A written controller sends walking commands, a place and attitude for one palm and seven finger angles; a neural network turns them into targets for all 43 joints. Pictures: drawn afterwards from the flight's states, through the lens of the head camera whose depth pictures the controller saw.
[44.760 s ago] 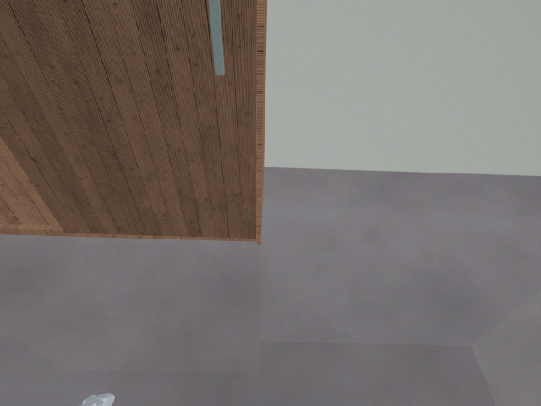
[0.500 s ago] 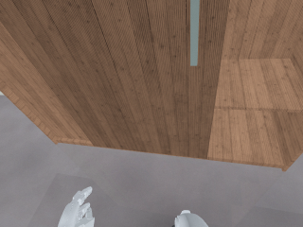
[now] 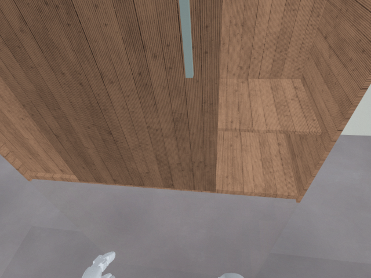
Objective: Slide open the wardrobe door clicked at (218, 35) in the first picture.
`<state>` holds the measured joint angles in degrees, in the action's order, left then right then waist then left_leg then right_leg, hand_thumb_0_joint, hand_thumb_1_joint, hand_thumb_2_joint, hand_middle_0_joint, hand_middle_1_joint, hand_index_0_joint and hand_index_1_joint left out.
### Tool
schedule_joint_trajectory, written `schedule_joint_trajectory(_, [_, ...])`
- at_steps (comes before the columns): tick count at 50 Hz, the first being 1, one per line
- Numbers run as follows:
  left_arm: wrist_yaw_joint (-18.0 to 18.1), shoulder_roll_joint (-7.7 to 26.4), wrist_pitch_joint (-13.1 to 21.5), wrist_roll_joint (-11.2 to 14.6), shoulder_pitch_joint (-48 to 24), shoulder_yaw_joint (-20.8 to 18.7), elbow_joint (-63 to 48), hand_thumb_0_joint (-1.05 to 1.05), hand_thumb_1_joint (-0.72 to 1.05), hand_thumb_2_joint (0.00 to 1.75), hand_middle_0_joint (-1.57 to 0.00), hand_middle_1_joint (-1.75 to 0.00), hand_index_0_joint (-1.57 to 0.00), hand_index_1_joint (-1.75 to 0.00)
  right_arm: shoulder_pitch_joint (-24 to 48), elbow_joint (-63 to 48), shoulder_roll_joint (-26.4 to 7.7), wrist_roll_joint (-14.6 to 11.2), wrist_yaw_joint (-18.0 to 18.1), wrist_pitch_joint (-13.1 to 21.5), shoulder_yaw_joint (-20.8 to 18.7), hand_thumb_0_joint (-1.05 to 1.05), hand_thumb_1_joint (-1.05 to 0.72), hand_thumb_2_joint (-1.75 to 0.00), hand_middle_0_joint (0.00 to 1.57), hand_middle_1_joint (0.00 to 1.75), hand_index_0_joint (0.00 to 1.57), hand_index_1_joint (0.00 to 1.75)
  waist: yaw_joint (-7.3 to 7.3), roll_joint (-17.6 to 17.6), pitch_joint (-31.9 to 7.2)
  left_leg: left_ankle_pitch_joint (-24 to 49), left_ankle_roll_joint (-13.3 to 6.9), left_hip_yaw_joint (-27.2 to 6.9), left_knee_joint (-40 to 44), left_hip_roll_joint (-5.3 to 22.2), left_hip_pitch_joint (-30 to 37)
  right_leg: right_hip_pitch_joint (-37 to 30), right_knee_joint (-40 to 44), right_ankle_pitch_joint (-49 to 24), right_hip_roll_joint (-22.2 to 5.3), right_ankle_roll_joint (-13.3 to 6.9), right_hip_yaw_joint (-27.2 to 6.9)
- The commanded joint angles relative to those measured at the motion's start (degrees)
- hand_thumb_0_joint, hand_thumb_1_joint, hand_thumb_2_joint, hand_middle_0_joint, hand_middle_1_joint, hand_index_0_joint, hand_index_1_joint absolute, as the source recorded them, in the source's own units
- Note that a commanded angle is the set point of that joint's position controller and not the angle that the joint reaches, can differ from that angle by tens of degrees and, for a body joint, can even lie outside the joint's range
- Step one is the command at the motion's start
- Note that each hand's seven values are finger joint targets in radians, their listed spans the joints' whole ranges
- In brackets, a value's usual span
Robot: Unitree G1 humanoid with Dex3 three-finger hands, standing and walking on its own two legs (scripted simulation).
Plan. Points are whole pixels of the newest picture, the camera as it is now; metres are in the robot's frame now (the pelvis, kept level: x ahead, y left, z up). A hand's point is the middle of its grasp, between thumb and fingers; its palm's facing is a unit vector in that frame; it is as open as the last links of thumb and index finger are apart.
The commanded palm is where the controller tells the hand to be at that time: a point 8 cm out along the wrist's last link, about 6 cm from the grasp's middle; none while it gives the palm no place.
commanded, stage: stop stepping back and stand still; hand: right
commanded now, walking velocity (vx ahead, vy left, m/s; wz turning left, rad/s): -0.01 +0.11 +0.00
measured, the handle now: (188, 37) +0.71 -0.01 +0.21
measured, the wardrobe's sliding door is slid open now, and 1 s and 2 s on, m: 0.46 0.46 0.46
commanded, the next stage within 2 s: let the arm hang, fingers relaxed in 0.76 s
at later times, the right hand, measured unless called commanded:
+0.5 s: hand out of the picture +0.27 -0.31 +0.18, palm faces +0.46 +0.69 -0.56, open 7.4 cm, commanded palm +0.20 -0.31 +0.20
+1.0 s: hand (332, 216) +0.25 -0.30 +0.00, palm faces +0.18 +0.85 -0.49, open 7.4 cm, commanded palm none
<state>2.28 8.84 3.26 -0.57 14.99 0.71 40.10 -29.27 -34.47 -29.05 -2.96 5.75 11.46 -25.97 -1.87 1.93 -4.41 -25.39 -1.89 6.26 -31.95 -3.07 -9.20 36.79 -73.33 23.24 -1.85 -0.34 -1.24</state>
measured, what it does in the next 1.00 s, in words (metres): steps on the spot: right foot, then left foot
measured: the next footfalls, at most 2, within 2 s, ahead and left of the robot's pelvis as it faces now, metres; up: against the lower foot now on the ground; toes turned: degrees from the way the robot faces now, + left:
right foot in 0.08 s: +0.06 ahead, -0.13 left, +0.00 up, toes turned -3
left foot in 0.44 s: +0.11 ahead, +0.13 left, +0.00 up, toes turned +3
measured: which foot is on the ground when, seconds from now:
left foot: down 0.00-0.10, up 0.12-0.42, down 0.44-1.00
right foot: up 0.00-0.06, down 0.08-1.00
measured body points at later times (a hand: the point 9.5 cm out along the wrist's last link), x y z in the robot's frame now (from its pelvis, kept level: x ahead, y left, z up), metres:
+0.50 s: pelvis +0.06 -0.01 +0.01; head +0.09 -0.01 +0.46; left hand +0.21 +0.21 -0.09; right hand +0.24 -0.35 +0.21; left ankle +0.07 +0.13 -0.72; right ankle +0.02 -0.13 -0.72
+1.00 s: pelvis +0.05 -0.02 +0.01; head +0.06 +0.01 +0.46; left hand +0.23 +0.23 -0.11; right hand +0.24 -0.34 +0.03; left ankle +0.07 +0.13 -0.72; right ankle +0.02 -0.13 -0.72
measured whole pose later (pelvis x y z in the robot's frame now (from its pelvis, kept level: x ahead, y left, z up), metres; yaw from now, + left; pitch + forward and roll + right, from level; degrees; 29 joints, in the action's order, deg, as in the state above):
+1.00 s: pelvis +0.05 -0.02 +0.01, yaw -2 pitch +3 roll +1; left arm -0.6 18.4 1.5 -0.9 7.4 -1.6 43.2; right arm -15.4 15.6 -20.2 1.6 1.0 0.7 -10.2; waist 0.2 -6.0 -2.8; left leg -17.0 3.1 3.7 -35.3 4.9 -21.2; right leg 18.9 -37.5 21.8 0.0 -1.2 0.6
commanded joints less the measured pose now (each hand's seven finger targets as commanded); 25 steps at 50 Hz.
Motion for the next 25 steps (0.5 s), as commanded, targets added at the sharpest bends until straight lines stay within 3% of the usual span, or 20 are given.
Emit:
schedule_joint_trajectory(1, [2.7,8.5,4.3,0.3,-6.9,-3.7,-10.6,0.00,0.90,0.90,-0.20,-0.30,-0.20,-0.30,8.7,3.7,-4.8,-0.7,2.7,0.4,-6.4,0.00,-0.90,-0.90,0.20,0.30,0.20,0.30,1.92,2.2,7.0,20.2,-9.6,-14.7,5.2,17.0,-5.2,-9.7,29.0,0.3,-4.0,-2.4,3.8])
schedule_joint_trajectory(2, [3.4,8.1,5.5,0.1,-8.0,-3.3,-10.7,0.00,0.90,0.90,-0.20,-0.30,-0.20,-0.30,10.8,1.3,-2.7,-1.3,2.5,1.1,-3.4,0.00,-0.90,-0.90,0.20,0.30,0.20,0.30,3.14,-3.0,3.7,21.7,-6.6,-8.6,-2.8,13.6,-4.7,-20.4,43.0,-5.6,-0.6,-2.6,7.6])
schedule_joint_trajectory(3, [3.5,9.3,6.5,-0.1,-6.1,-3.3,-10.3,0.00,0.90,0.90,-0.20,-0.30,-0.20,-0.30,12.5,-0.7,-2.6,-1.0,2.7,2.0,-1.5,0.00,-0.90,-0.90,0.20,0.30,0.20,0.30,4.11,-10.6,-1.5,21.5,-3.8,-2.6,-13.6,8.6,-6.5,-32.5,47.4,-13.3,0.7,-2.3,8.5])
schedule_joint_trajectory(4, [3.1,11.4,7.2,-0.3,-6.5,-4.0,-12.0,0.00,0.90,0.90,-0.20,-0.30,-0.20,-0.30,14.8,-4.4,-1.5,-0.8,2.9,2.4,0.1,0.00,-0.90,-0.90,0.20,0.30,0.20,0.30,3.72,-22.4,-3.2,7.5,0.8,-0.1,-24.7,3.1,-21.2,-44.4,49.0,-24.7,-10.8,-5.4,-10.9])
schedule_joint_trajectory(5, [2.1,11.0,8.0,-0.3,-7.1,-3.8,-13.0,0.00,0.90,0.90,-0.20,-0.30,-0.20,-0.30,20.5,-10.8,-2.0,-0.7,3.0,3.7,1.2,0.00,-0.90,-0.90,0.20,0.30,0.20,0.30,3.38,-24.2,-2.8,-8.4,1.5,-6.0,-33.3,0.3,-26.6,-43.1,52.9,-26.4,-19.6,-9.6,-28.8])
schedule_joint_trajectory(6, [1.4,10.3,8.6,-0.1,-6.9,-3.8,-13.2,0.00,0.90,0.90,-0.20,-0.30,-0.20,-0.30,20.9,-12.0,-5.2,-0.2,2.9,4.1,-1.2,0.00,-0.90,-0.90,0.20,0.30,0.20,0.30,2.75,-11.9,1.6,-5.8,1.5,-10.5,-34.1,1.6,-26.9,-36.8,56.2,-24.0,-21.6,-12.7,-31.7])
schedule_joint_trajectory(7, [1.4,9.0,9.5,-0.3,-6.8,-3.4,-12.6,0.00,0.90,0.90,-0.20,-0.30,-0.20,-0.30,19.9,-15.4,-8.7,-0.1,2.7,3.9,-3.8,0.00,-0.90,-0.90,0.20,0.30,0.20,0.30,2.21,-7.1,2.5,-5.5,1.7,-9.8,-33.8,3.5,-28.2,-36.5,54.6,-31.6,-20.9,-13.2,-30.5])
schedule_joint_trajectory(8, [0.3,9.8,9.7,-0.1,-6.0,-4.1,-13.0,0.00,0.90,0.90,-0.20,-0.30,-0.20,-0.30,18.4,-20.2,-9.1,0.0,2.8,3.5,-3.9,0.00,-0.90,-0.90,0.20,0.30,0.20,0.30,2.25,-6.4,1.5,-3.8,1.9,-9.8,-33.1,4.6,-26.6,-34.2,54.5,-34.2,-20.0,-11.9,-29.4])
schedule_joint_trajectory(12, [-1.9,10.2,8.8,0.5,-6.3,-5.4,-13.9,0.00,0.90,0.90,-0.20,-0.30,-0.20,-0.30,-3.9,-20.2,-9.9,0.2,3.0,3.3,-11.1,0.00,-0.90,-0.90,0.20,0.30,0.20,0.30,0.59,-20.2,-2.9,8.2,2.3,-5.3,-22.0,4.9,-16.3,-27.8,53.1,-28.0,-12.9,-6.6,-7.6])
schedule_joint_trajectory(13, [-1.9,9.4,8.0,0.2,-6.3,-5.1,-14.1,0.00,0.90,0.90,-0.20,-0.30,-0.20,-0.30,-8.0,-18.1,-8.5,0.1,2.8,3.4,-11.5,0.00,-0.90,-0.90,0.20,0.30,0.20,0.30,0.70,-23.2,-2.2,9.4,2.3,-4.1,-18.7,4.7,-13.9,-24.8,53.0,-28.2,-12.6,-6.0,-5.1])
schedule_joint_trajectory(14, [-1.9,9.0,7.2,0.0,-6.3,-5.0,-14.5,0.00,0.90,0.90,-0.20,-0.30,-0.20,-0.30,-9.2,-15.9,-7.9,0.0,2.7,3.5,-12.0,0.00,-0.90,-0.90,0.20,0.30,0.20,0.30,0.94,-22.9,-1.0,9.8,2.4,-3.2,-14.8,4.4,-11.1,-21.5,53.2,-28.9,-12.8,-5.9,-4.2])
schedule_joint_trajectory(16, [-1.0,8.9,5.9,0.1,-5.7,-4.8,-14.5,0.00,0.90,0.90,-0.20,-0.30,-0.20,-0.30,-7.6,-8.7,-6.2,-0.2,2.5,3.3,-12.1,0.00,-0.90,-0.90,0.20,0.30,0.20,0.30,1.88,-19.3,0.7,10.7,2.6,-1.7,-7.5,3.4,-6.1,-18.2,52.3,-28.7,-13.3,-5.7,-2.1])
schedule_joint_trajectory(17, [-0.2,8.8,5.6,0.4,-4.8,-4.7,-14.2,0.00,0.90,0.90,-0.20,-0.30,-0.20,-0.30,-7.6,-4.0,-4.8,-0.5,2.4,2.7,-11.3,0.00,-0.90,-0.90,0.20,0.30,0.20,0.30,2.24,-13.8,1.2,11.8,2.8,-0.7,-3.4,2.2,-3.5,-17.8,51.0,-27.6,-12.8,-5.1,-1.6])
schedule_joint_trajectory(19, [0.7,9.8,5.4,1.3,-4.7,-4.9,-13.8,0.00,0.90,0.90,-0.20,-0.30,-0.20,-0.30,-2.4,1.3,-5.0,-0.5,2.5,2.4,-10.6,0.00,-0.90,-0.90,0.20,0.30,0.20,0.30,2.42,-8.2,0.7,14.0,3.2,1.0,4.4,1.2,1.7,-18.0,47.4,-23.0,-11.0,-3.8,-0.1])
schedule_joint_trajectory(20, [1.0,9.9,5.5,1.6,-4.9,-4.7,-13.4,0.00,0.90,0.90,-0.20,-0.30,-0.20,-0.30,-0.7,3.9,-5.1,-0.4,2.6,2.3,-9.8,0.00,-0.90,-0.90,0.20,0.30,0.20,0.30,2.68,-5.6,0.8,15.8,2.9,-0.9,7.0,2.6,4.2,-16.7,45.6,-17.9,-9.5,-3.1,0.5])
schedule_joint_trajectory(21, [1.3,9.7,5.7,1.7,-4.4,-4.6,-13.0,0.00,0.90,0.90,-0.20,-0.30,-0.20,-0.30,0.0,6.1,-5.3,-0.2,2.7,2.3,-9.1,0.00,-0.90,-0.90,0.20,0.30,0.20,0.30,3.17,0.0,0.2,20.8,1.5,-5.8,8.8,6.1,5.1,-16.0,41.9,-12.0,-6.5,-2.4,1.6])
schedule_joint_trajectory(22, [1.5,9.2,6.0,1.8,-5.1,-4.1,-13.0,0.00,0.90,0.90,-0.20,-0.30,-0.20,-0.30,0.1,7.6,-4.0,-0.3,2.7,1.9,-6.9,0.00,-0.90,-0.90,0.20,0.30,0.20,0.30,3.86,2.0,-0.2,29.0,-1.1,-13.1,8.3,11.4,3.6,-15.7,38.7,-9.0,-3.3,-1.5,2.3])
schedule_joint_trajectory(23, [1.5,9.0,6.4,1.7,-5.0,-3.7,-12.5,0.00,0.90,0.90,-0.20,-0.30,-0.20,-0.30,2.0,6.2,-4.3,-0.1,2.9,2.3,-5.8,0.00,-0.90,-0.90,0.20,0.30,0.20,0.30,4.44,3.2,-0.6,32.8,-2.7,-16.3,8.1,14.8,1.6,-16.8,37.8,-7.8,-1.6,-0.9,1.8])
schedule_joint_trajectory(24, [1.6,8.5,6.7,1.1,-5.3,-3.0,-11.6,0.00,0.90,0.90,-0.20,-0.30,-0.20,-0.30,2.2,6.9,-4.2,0.2,3.0,2.6,-5.2,0.00,-0.90,-0.90,0.20,0.30,0.20,0.30,4.59,0.3,0.5,33.9,-1.9,-13.7,6.6,14.6,-1.2,-19.5,40.6,-9.5,-1.7,-0.8,1.7])
schedule_joint_trajectory(25, [1.7,9.1,6.4,1.4,-4.7,-3.3,-11.2,0.00,0.90,0.90,-0.20,-0.30,-0.20,-0.30,3.5,5.1,-1.2,0.7,2.9,2.3,-1.0,0.00,-0.90,-0.90,0.20,0.30,0.20,0.30,4.27,4.2,-3.2,38.7,-1.8,-12.6,4.2,13.1,3.0,-21.1,40.9,-16.0,-1.2,-1.2,2.3])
